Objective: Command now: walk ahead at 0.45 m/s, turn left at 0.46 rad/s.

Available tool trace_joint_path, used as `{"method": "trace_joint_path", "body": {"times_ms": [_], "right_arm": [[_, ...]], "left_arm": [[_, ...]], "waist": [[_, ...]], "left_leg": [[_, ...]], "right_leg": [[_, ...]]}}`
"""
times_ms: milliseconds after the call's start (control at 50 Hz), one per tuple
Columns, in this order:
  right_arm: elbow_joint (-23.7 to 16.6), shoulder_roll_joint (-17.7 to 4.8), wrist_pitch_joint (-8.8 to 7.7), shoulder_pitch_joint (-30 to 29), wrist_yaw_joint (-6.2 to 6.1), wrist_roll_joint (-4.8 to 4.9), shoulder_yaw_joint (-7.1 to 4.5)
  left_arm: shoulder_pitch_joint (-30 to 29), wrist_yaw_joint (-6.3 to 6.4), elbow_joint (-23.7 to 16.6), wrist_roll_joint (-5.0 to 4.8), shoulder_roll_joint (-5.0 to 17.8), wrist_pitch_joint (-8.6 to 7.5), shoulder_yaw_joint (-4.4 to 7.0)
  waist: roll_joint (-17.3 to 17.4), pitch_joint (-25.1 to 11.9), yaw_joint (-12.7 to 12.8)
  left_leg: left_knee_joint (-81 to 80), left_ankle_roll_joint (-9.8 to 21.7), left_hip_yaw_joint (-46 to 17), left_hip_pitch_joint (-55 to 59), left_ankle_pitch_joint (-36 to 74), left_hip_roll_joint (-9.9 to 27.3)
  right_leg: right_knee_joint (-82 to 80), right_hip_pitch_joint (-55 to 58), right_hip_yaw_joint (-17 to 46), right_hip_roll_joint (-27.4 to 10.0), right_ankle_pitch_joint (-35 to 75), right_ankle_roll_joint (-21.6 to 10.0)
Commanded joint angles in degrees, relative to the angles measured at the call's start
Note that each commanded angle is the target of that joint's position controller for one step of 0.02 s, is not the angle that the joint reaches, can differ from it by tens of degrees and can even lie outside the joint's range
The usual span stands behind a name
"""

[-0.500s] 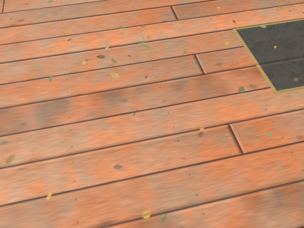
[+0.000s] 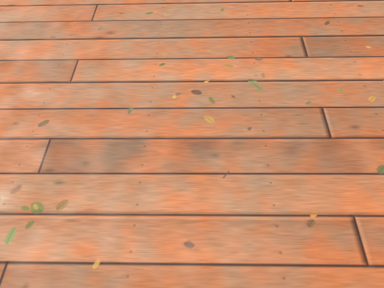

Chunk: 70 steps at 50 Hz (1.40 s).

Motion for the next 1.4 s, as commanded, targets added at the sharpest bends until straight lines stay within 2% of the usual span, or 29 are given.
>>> {"method": "trace_joint_path", "body": {"times_ms": [20,60,100,120,140,160,180,220,320,400,500,560,600,620,640,660,680,720,800,920,1060,1120,1140,1160,1180,1200,1240,1300,1400], "right_arm": [[-8.29,-2.70,-1.56,-10.82,1.33,0.24,0.03],[-8.27,-5.23,-1.21,-6.57,1.38,0.27,-1.18],[-5.13,-11.11,-0.67,9.36,0.25,0.55,-4.31],[-3.45,-15.38,0.21,16.60,-1.26,0.48,-5.42],[-5.04,-18.70,-0.63,14.23,-1.28,0.40,-5.49],[-5.15,-13.57,-0.99,15.35,-1.25,-0.23,-4.14],[-4.68,-11.27,-1.48,13.03,-1.28,-0.32,-3.45],[-5.87,-8.17,-1.97,5.33,-1.41,-0.26,-2.38],[-5.30,-8.90,-2.67,3.03,-2.77,-0.89,-2.13],[-2.86,-9.30,-2.59,6.45,-3.18,-0.62,-1.85],[0.09,-10.96,-2.44,10.57,-2.81,-0.55,-1.98],[0.88,-11.76,-1.72,9.46,-3.25,-0.70,-2.34],[0.09,-10.78,-0.96,7.89,-3.74,-1.30,-1.86],[-1.37,-8.00,-1.23,11.52,-4.13,-3.05,-0.71],[-1.79,-3.55,-2.56,17.60,-3.39,-2.32,0.68],[-1.78,-8.87,-3.71,12.59,-2.67,-0.93,0.03],[-3.69,-10.37,-4.47,5.89,-2.23,0.26,-0.39],[-5.03,-9.05,-5.24,1.69,-2.59,-1.64,-0.23],[-4.50,-7.54,-3.90,4.09,-3.15,-2.61,-0.20],[-6.78,-4.99,-3.92,-7.42,-3.16,-2.29,0.66],[-7.97,-6.59,-5.66,-12.41,-1.60,-1.43,-0.02],[-5.47,-9.68,-6.38,-1.39,-2.21,-1.95,-1.80],[-4.45,-12.46,-6.38,8.25,-2.63,-2.59,-2.60],[-1.69,-16.28,-5.51,14.54,-2.40,-2.41,-3.88],[-1.29,-11.43,-5.28,14.91,-1.94,-0.42,-2.87],[-1.69,-8.56,-5.03,11.66,-2.09,-0.26,-2.05],[-2.05,-6.81,-4.35,6.78,-2.13,-1.38,-1.15],[-1.32,-5.92,-4.54,6.15,-2.12,-1.63,-0.60],[0.86,-9.75,-4.14,8.39,-2.67,-0.67,-1.40]], "left_arm": [[0.88,0.40,-1.66,-0.58,10.43,0.31,2.63],[0.28,1.02,-1.63,-0.79,12.54,0.99,3.02],[-1.31,1.49,-2.20,-1.31,13.57,1.24,2.94],[-0.02,1.28,-3.54,0.20,9.34,0.28,1.40],[3.34,0.33,-6.72,0.19,3.85,-1.67,-0.72],[-4.32,-0.54,-7.54,-1.65,9.61,-3.79,0.57],[-8.38,-0.83,-9.47,-3.06,10.11,-4.54,0.57],[-8.11,-0.21,-8.91,-0.30,9.46,-4.42,0.73],[-6.78,-0.40,-8.69,1.09,7.01,-1.62,0.02],[-15.49,-1.06,-9.85,0.40,4.34,-2.13,-1.38],[-21.12,-2.64,-11.92,-1.13,6.57,-2.60,-0.84],[-17.22,-3.39,-11.86,-1.05,8.04,-2.29,-0.07],[-3.81,-2.97,-8.50,-0.67,11.45,-1.88,1.97],[3.34,-2.73,-8.20,-0.70,16.10,-1.57,3.05],[4.52,-3.37,-7.38,-0.86,17.61,-1.66,3.22],[4.62,-3.26,-8.05,-1.32,11.74,-1.54,1.93],[0.86,-2.89,-8.81,-0.82,10.47,-1.30,1.52],[-3.53,-2.64,-9.98,-0.09,10.12,-0.91,1.26],[-4.81,-1.75,-10.05,-0.50,9.22,-0.97,0.88],[-0.53,0.05,-7.23,-1.23,11.15,0.32,1.58],[2.50,0.72,-4.14,-1.26,10.18,1.79,1.58],[0.09,0.33,-4.47,-0.81,8.89,2.11,1.14],[-0.77,0.21,-5.75,0.06,7.00,1.93,0.18],[8.34,-0.01,-5.38,-1.14,3.07,1.32,-1.03],[7.79,0.07,-4.70,-1.78,7.16,0.77,-0.63],[0.98,-0.09,-5.47,-2.07,10.28,0.56,0.27],[-6.58,-0.30,-7.51,-0.57,9.27,-0.03,0.23],[-5.07,-0.87,-7.37,-0.43,6.40,-0.02,-0.21],[-13.17,-1.14,-9.86,0.12,3.58,-0.38,-1.67]], "waist": [[-6.28,6.31,0.86],[-9.53,0.68,-2.71],[-8.26,-8.73,-12.11],[1.08,-14.07,-13.26],[12.30,-23.09,-7.52],[4.02,-22.68,-12.28],[2.10,-13.96,-11.17],[-3.42,-5.13,-5.26],[-0.03,-0.87,-2.17],[1.92,-0.18,-6.73],[2.52,1.70,-9.22],[3.08,0.25,-6.06],[0.57,-8.82,0.80],[-8.68,-16.31,1.29],[-22.38,-20.58,-2.19],[-13.89,-18.43,0.83],[-8.75,-10.45,1.36],[-1.19,-4.21,-1.32],[-5.28,-3.48,-4.33],[-6.57,-1.16,-0.59],[-8.17,-0.32,0.72],[-8.82,-6.30,-5.23],[-4.41,-14.84,-9.49],[12.89,-21.33,-6.73],[11.39,-17.75,-7.81],[5.30,-8.83,-8.76],[-0.43,-0.55,-6.80],[3.46,-1.36,-4.09],[2.09,-0.06,-6.07]], "left_leg": [[-4.35,3.01,4.56,-2.79,-5.51,-1.71],[-3.84,5.73,8.09,6.80,-11.01,-6.02],[-9.24,10.15,6.69,31.92,-7.78,-9.32],[-9.34,13.86,-9.58,50.96,-7.91,1.27],[-17.83,26.31,-45.43,65.89,-20.04,16.07],[-23.50,23.43,-44.47,63.92,-22.35,15.35],[-24.08,20.78,-35.50,56.17,-19.08,13.29],[-25.44,17.66,-24.18,39.11,-7.70,7.98],[-29.59,17.30,-13.46,23.42,6.21,4.09],[-28.56,12.96,-7.14,22.95,1.55,0.78],[-26.64,11.86,-10.04,35.25,-1.04,8.02],[-21.06,9.55,-8.15,41.42,13.70,9.65],[-2.71,6.64,-2.49,38.00,28.47,4.96],[16.34,3.78,0.66,24.90,10.47,0.53],[32.39,0.34,-1.93,3.62,-30.60,-9.27],[36.55,1.12,-7.98,-2.77,-30.04,-5.93],[35.58,1.72,-6.95,-5.37,-24.59,-3.63],[28.09,1.61,-5.96,-2.44,-18.71,-0.25],[19.10,-1.73,-4.56,1.94,-15.61,0.75],[-2.67,-4.54,-3.66,4.88,1.96,-2.57],[-13.19,-1.40,-4.35,9.16,1.18,-3.98],[-16.68,3.60,-2.81,26.21,-0.78,-3.49],[-14.04,7.86,-11.70,41.94,-0.59,4.87],[-16.45,17.95,-35.85,61.31,-10.30,16.72],[-21.81,17.79,-44.53,59.52,-22.80,18.62],[-23.31,15.34,-37.14,51.79,-24.82,16.28],[-26.27,13.37,-26.05,38.92,-14.69,11.55],[-29.19,13.08,-18.61,32.91,-4.45,7.93],[-32.02,13.00,-10.75,30.26,2.23,6.80]], "right_leg": [[1.95,-0.45,2.01,-16.98,40.79,-6.64],[11.79,0.77,0.58,-17.04,65.07,-5.53],[33.68,-8.78,-1.18,-14.52,66.37,-2.87],[52.11,-26.28,0.24,-10.66,29.21,-0.70],[71.88,-47.09,9.70,1.88,-12.83,2.33],[74.06,-52.54,19.19,-0.90,-9.79,1.08],[70.75,-54.47,18.27,-3.30,-5.01,-0.12],[60.09,-48.78,17.41,-7.54,0.77,0.45],[48.63,-42.88,13.91,-8.45,8.56,5.06],[29.26,-38.53,11.68,-6.12,26.34,4.80],[21.38,-43.24,12.78,-5.31,24.97,0.40],[20.29,-40.30,12.10,-3.28,16.18,-3.12],[19.52,-20.91,10.20,0.06,18.17,-6.26],[20.55,-4.00,25.89,-10.23,20.85,-11.07],[10.23,10.96,55.34,-19.57,4.82,-19.70],[6.29,11.13,57.62,-19.18,-5.56,-17.33],[5.69,4.02,49.79,-17.63,-2.59,-15.30],[4.59,-8.03,40.67,-13.80,10.92,-14.46],[2.11,-15.10,33.08,-10.01,23.38,-15.15],[2.89,-19.13,28.17,-5.61,22.49,-11.57],[8.92,-10.87,34.64,-9.45,21.59,-9.99],[20.67,-11.16,32.22,-6.19,37.08,-7.47],[35.10,-18.80,28.73,-3.12,29.34,-5.56],[53.98,-40.07,22.50,5.95,-2.84,-0.95],[61.23,-48.32,23.82,3.52,-12.56,-0.59],[63.26,-51.05,23.65,1.12,-7.85,-0.49],[58.35,-49.93,19.53,-2.92,-0.88,-0.10],[51.75,-44.63,17.03,-5.68,2.20,0.70],[35.04,-43.74,14.18,-6.57,13.30,2.17]]}}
